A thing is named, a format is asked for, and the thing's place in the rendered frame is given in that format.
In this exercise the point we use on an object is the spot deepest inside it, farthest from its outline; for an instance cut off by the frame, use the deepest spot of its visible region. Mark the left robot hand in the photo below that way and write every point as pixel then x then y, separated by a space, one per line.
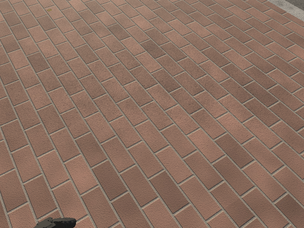
pixel 56 223

